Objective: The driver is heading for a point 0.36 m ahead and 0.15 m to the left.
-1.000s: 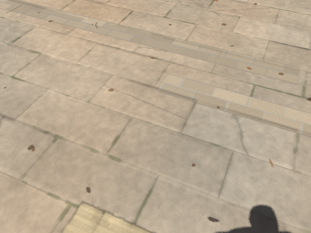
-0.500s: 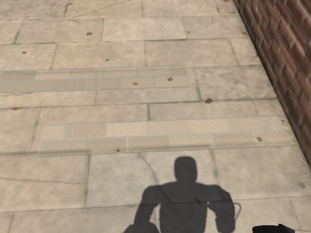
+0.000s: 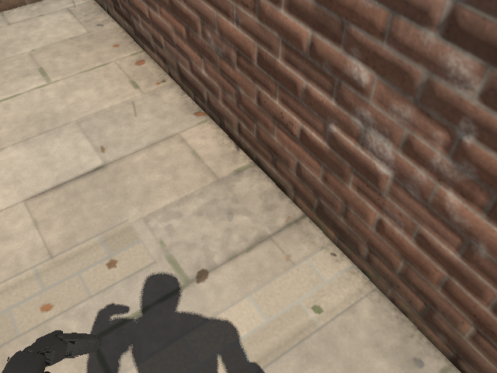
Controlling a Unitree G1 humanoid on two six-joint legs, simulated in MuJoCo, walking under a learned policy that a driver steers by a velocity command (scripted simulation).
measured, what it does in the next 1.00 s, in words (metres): walks ahead: right foot, then left foot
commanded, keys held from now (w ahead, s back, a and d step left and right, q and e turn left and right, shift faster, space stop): w+shift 0.02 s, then w+q+shift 0.16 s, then shift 0.82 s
